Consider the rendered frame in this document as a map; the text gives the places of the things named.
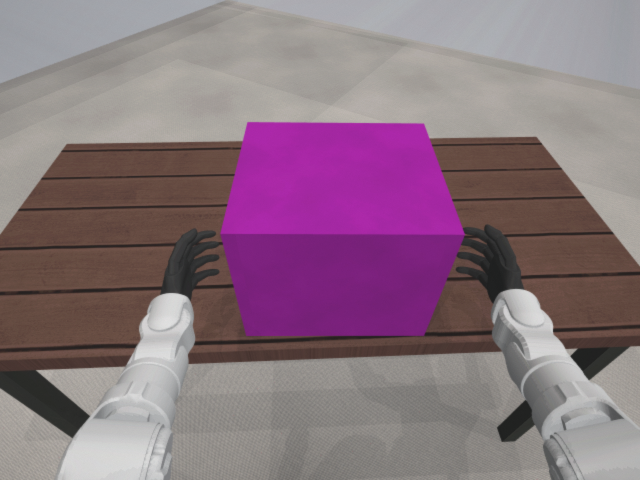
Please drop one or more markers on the left robot hand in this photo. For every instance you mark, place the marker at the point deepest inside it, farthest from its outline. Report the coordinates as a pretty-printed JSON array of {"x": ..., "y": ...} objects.
[{"x": 180, "y": 276}]

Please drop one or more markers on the right robot hand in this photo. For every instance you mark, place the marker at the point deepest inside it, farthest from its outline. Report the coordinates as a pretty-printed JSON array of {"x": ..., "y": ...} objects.
[{"x": 501, "y": 272}]

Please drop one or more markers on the table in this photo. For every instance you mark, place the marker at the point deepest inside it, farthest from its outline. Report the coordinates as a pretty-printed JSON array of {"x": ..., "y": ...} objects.
[{"x": 86, "y": 253}]

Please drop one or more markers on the robot right forearm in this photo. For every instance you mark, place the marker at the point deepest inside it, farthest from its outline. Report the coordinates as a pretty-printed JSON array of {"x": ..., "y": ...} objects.
[{"x": 556, "y": 389}]

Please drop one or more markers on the robot right upper arm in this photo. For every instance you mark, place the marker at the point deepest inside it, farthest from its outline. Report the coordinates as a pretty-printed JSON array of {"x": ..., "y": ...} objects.
[{"x": 603, "y": 451}]

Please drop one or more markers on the carton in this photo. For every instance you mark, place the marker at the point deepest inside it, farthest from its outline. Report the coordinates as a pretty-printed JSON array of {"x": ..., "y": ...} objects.
[{"x": 339, "y": 229}]

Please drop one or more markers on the robot left forearm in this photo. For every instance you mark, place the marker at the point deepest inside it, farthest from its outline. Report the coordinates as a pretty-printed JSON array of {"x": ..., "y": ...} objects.
[{"x": 151, "y": 381}]

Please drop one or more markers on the robot left upper arm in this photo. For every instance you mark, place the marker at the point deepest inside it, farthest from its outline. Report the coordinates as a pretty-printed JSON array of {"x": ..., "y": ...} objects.
[{"x": 109, "y": 449}]

